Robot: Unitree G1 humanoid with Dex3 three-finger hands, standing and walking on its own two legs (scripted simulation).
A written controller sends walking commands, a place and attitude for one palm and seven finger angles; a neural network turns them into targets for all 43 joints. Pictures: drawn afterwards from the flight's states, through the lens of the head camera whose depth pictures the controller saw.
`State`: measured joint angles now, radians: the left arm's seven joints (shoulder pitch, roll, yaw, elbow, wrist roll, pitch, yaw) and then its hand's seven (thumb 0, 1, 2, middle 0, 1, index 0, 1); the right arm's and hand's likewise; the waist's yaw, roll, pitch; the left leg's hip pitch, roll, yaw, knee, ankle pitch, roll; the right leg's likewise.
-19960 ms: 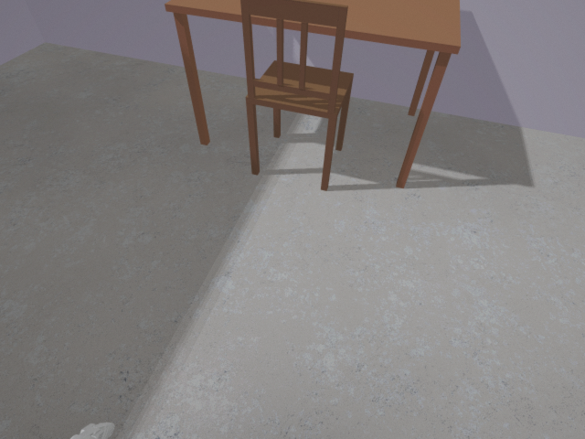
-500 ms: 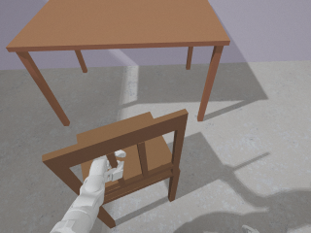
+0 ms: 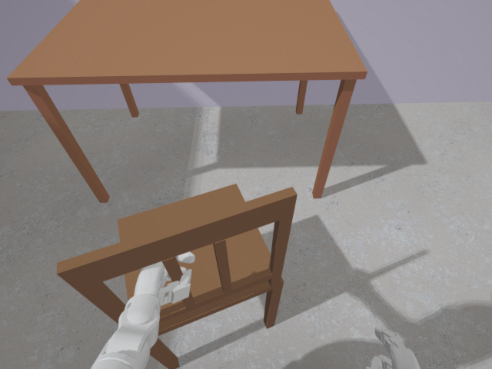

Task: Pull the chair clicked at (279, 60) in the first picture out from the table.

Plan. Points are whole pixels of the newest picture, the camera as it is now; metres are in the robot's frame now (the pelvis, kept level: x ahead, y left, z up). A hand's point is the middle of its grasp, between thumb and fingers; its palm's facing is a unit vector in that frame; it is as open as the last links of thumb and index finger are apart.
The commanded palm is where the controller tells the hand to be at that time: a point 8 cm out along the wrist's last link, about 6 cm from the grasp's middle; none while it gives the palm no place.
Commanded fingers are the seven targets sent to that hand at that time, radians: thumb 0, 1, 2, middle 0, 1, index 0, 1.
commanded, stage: stop walking, hand still on the chair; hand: left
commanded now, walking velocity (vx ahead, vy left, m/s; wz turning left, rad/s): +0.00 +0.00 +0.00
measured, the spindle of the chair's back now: (180, 282) +0.30 +0.15 -0.12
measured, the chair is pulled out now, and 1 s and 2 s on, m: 0.55 0.55 0.55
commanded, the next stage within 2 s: open the thumb and straighten the fingers in 0.06 s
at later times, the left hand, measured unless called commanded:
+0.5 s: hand (178, 279) +0.28 +0.14 -0.06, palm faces -0.01 -0.98 -0.18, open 10.8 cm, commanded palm +0.26 +0.18 -0.04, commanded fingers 0.00 -0.55 0.20 -0.30 -0.87 -0.30 -0.87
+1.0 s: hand (177, 282) +0.28 +0.14 -0.07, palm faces +0.00 -0.98 -0.18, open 17.3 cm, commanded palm +0.25 +0.20 -0.05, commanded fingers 0.00 -0.55 0.20 0.00 0.00 0.00 0.00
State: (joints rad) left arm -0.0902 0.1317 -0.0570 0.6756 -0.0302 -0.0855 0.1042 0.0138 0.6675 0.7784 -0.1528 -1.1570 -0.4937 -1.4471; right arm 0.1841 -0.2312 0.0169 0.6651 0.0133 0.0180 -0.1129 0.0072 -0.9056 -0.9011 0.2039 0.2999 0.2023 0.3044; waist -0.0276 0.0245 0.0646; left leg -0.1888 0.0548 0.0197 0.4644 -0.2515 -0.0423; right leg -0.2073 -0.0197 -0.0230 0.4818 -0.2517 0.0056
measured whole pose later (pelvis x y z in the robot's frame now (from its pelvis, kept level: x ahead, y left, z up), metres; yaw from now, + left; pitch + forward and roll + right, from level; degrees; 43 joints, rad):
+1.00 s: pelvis +0.01 +0.01 -0.04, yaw +2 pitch +9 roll +0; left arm 0.05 0.16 -0.05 0.28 -0.04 0.15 0.06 -0.01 -0.54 0.20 -0.03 -0.08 -0.03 -0.08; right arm 0.25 -0.25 0.02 0.56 0.02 -0.08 -0.05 0.01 -0.91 -0.90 0.20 0.30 0.20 0.30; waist -0.05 0.04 -0.10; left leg -0.57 0.03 -0.02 0.83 -0.42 -0.03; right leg -0.57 -0.05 -0.05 0.83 -0.42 0.02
